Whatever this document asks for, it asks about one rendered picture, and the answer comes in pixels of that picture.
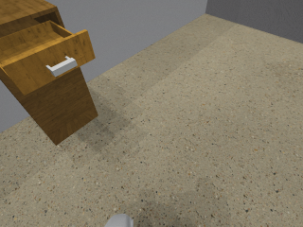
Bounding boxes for drawer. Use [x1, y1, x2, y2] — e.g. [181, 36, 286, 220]
[0, 20, 96, 96]

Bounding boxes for handle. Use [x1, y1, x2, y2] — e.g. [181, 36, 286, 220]
[46, 56, 78, 77]

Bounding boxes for cabinet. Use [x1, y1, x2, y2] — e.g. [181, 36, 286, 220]
[0, 0, 98, 146]

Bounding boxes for robot left thigh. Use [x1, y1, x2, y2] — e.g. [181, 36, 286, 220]
[104, 214, 134, 227]

